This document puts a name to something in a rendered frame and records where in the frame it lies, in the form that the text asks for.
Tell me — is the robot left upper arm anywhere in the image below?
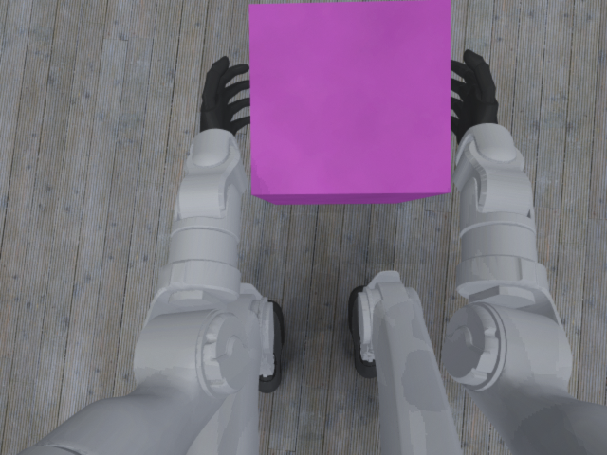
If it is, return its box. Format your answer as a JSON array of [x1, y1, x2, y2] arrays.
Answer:
[[17, 309, 251, 455]]

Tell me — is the robot right foot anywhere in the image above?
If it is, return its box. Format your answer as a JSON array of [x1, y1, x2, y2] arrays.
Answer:
[[348, 285, 377, 378]]

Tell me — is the robot right upper arm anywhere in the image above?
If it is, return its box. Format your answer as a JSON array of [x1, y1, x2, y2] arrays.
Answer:
[[441, 302, 607, 455]]

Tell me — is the right robot hand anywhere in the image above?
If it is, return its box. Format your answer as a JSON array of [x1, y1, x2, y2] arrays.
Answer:
[[451, 49, 499, 146]]

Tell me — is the left robot hand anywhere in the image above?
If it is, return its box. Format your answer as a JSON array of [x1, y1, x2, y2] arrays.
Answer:
[[200, 56, 250, 136]]

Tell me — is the robot right forearm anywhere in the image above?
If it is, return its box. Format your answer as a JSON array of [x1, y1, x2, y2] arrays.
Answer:
[[452, 123, 572, 376]]

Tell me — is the carton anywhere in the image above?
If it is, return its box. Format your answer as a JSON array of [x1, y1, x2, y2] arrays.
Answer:
[[248, 0, 451, 205]]

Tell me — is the robot left forearm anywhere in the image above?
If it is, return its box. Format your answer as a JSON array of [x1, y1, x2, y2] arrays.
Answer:
[[134, 129, 248, 377]]

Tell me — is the right robot shin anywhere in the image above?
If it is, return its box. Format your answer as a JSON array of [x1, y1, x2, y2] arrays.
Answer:
[[360, 271, 423, 360]]

